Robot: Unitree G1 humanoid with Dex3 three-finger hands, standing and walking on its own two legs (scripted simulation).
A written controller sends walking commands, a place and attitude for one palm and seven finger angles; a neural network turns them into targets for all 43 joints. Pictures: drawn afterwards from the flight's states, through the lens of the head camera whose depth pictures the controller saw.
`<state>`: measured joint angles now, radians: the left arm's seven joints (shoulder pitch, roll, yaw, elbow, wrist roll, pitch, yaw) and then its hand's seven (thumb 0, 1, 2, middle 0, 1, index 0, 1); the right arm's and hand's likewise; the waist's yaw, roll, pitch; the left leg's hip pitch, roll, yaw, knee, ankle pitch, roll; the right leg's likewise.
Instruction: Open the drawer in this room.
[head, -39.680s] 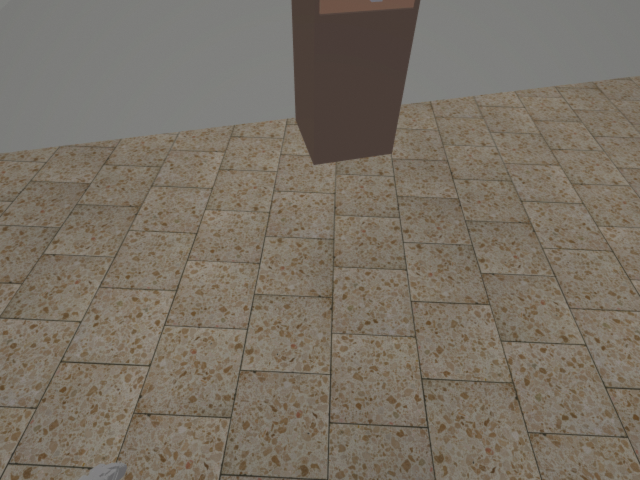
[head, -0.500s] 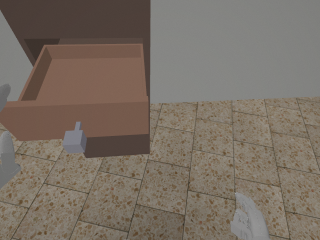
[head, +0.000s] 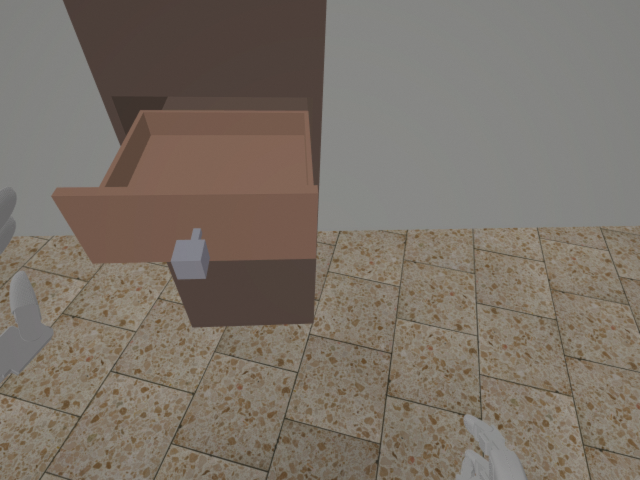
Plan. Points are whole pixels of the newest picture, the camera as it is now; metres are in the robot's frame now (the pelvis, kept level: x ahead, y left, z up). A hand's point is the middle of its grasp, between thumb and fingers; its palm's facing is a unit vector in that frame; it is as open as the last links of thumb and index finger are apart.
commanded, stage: stop stepping back and stand still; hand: left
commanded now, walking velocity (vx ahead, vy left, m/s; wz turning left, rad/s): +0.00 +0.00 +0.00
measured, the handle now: (193, 249) +0.44 +0.21 +0.02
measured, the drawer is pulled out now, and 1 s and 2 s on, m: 0.30 0.30 0.30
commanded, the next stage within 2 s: let the arm hang, fingers relaxed in 0.12 s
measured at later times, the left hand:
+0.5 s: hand out of the picture +0.07 +0.17 -0.17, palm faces -0.04 -0.98 -0.18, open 7.4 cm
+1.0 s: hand out of the picture -0.06 +0.15 -0.17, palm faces +0.05 -0.98 -0.21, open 7.3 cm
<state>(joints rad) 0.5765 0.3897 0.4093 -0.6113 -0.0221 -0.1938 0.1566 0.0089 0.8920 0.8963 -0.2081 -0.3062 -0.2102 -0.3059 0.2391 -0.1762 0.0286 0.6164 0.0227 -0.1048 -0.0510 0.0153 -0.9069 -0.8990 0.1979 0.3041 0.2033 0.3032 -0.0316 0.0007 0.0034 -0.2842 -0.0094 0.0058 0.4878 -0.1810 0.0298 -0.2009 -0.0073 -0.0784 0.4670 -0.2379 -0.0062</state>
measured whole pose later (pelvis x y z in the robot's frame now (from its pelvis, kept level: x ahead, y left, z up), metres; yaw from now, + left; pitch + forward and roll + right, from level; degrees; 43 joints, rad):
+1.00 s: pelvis +0.00 -0.02 +0.00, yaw +0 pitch -2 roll +0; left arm 0.37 0.13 0.01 1.16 0.01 0.02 0.04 0.00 0.91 0.90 -0.20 -0.30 -0.20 -0.30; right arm 0.33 -0.09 -0.01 1.13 -0.01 0.02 -0.04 0.01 -0.91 -0.90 0.20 0.30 0.20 0.30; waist -0.01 0.04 0.06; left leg -0.25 0.00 0.00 0.46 -0.17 0.01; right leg -0.17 0.00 -0.09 0.46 -0.25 -0.03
